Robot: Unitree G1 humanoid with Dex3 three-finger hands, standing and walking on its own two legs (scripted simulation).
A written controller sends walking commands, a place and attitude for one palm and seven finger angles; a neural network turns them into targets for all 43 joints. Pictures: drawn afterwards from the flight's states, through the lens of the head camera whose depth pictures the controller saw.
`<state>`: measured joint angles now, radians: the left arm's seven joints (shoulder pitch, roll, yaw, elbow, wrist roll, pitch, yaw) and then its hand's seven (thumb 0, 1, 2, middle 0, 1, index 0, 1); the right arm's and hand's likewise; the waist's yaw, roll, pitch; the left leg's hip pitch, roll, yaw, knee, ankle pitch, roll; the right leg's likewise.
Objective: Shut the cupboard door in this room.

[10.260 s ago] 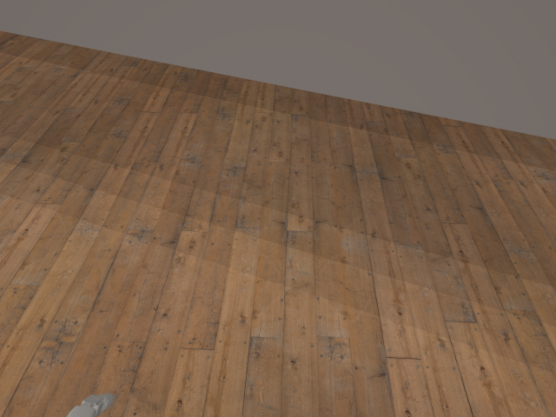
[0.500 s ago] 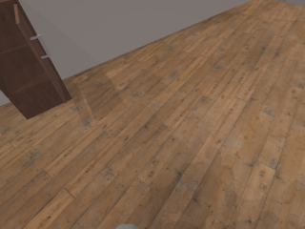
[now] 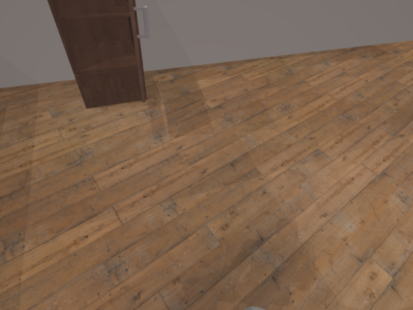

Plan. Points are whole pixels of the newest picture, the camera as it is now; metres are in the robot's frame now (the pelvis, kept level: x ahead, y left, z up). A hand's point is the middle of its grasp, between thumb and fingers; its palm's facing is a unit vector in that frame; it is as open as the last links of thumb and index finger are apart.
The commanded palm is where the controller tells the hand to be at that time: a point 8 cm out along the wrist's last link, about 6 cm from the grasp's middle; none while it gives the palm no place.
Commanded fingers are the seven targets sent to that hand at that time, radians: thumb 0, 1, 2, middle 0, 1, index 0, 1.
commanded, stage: stand and wait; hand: left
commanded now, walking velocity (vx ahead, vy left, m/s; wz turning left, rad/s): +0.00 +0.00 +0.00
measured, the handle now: (141, 23) +1.27 +0.40 -0.04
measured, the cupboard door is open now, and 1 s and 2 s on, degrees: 84 84 84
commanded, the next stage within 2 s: look at it before walking up in 0.24 s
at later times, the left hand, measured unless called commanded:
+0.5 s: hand out of the picture +0.01 +0.15 -0.17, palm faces +0.08 -0.97 -0.23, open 7.2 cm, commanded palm none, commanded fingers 0.00 0.90 0.90 -0.20 -0.30 -0.20 -0.30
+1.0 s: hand out of the picture -0.05 +0.12 -0.17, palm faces +0.09 -0.99 -0.14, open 7.3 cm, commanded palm none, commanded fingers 0.00 0.90 0.90 -0.20 -0.30 -0.20 -0.30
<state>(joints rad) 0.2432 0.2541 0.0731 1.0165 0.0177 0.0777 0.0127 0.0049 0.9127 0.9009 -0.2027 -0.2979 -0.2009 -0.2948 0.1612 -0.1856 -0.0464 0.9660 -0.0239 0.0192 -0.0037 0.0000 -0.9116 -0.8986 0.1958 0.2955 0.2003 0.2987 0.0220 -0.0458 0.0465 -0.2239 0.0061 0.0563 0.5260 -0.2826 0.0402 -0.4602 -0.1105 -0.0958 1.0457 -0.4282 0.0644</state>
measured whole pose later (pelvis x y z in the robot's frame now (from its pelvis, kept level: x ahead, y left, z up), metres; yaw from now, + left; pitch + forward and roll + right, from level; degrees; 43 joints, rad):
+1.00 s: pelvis -0.02 -0.03 +0.00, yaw +2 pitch -2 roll +0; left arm 0.32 0.10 0.00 1.16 0.00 0.01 0.03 0.00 0.91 0.90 -0.20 -0.30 -0.20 -0.30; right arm 0.33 -0.09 -0.02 1.16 -0.01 0.00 -0.03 0.00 -0.91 -0.90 0.19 0.30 0.20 0.30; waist 0.00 0.00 0.02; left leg -0.20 0.02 0.03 0.43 -0.19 -0.01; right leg -0.18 -0.01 -0.08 0.44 -0.22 -0.03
